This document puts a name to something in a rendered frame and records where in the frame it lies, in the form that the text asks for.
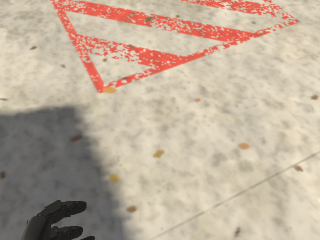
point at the robot left hand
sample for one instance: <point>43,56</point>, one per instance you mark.
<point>39,226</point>

